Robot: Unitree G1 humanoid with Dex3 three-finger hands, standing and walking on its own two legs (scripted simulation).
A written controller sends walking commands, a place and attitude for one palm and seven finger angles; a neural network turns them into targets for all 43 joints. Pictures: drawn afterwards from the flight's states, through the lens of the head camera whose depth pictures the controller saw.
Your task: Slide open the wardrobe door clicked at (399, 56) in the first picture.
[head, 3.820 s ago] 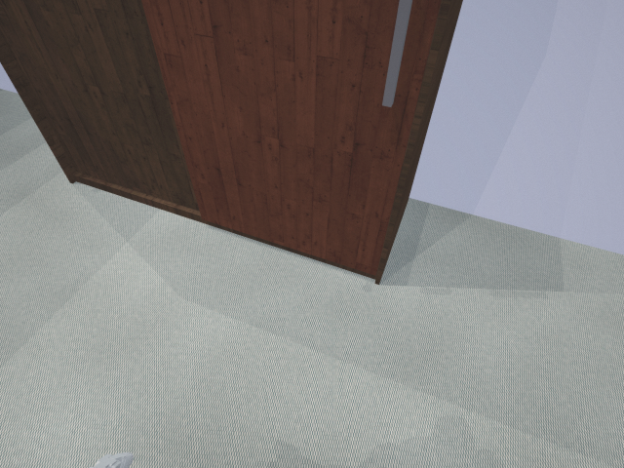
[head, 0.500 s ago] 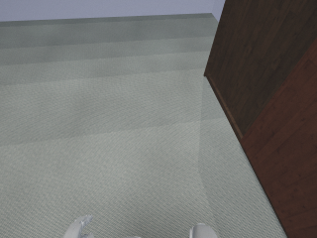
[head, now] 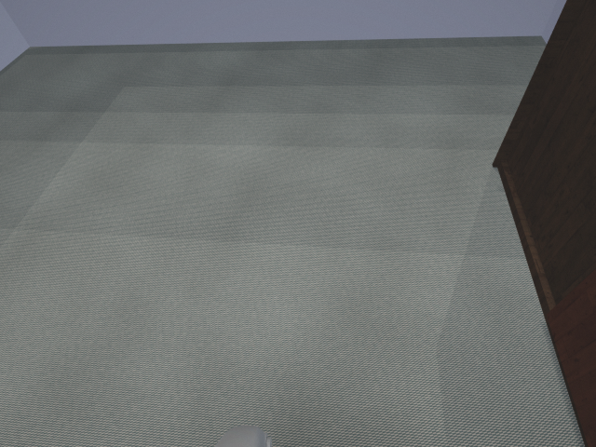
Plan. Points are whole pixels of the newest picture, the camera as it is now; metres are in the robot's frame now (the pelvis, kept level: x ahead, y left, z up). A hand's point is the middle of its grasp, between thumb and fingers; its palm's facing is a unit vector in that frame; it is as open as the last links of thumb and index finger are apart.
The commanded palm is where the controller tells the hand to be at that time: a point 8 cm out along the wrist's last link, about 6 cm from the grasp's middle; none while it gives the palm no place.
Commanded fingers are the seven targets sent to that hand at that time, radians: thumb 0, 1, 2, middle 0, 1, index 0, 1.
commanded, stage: walk to a spot facing it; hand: right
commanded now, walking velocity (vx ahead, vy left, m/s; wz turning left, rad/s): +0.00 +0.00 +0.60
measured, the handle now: out of the picture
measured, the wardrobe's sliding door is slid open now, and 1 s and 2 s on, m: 0.00 0.00 0.00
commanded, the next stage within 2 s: turn to face it in 1.18 s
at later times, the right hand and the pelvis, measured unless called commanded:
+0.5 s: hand (381, 437) +0.17 -0.10 -0.15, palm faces -0.29 +0.93 -0.25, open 7.4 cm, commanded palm none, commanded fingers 0.00 -0.90 -0.90 0.20 0.30 0.20 0.30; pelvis +0.01 +0.06 +0.00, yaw +18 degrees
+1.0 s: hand (401, 385) +0.25 -0.14 -0.18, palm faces -0.51 +0.84 -0.18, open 7.4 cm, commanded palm none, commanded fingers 0.00 -0.90 -0.90 0.20 0.30 0.20 0.30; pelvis +0.10 +0.02 +0.00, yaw +37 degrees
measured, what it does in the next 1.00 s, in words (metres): walks ahead, turning left: left foot, then right foot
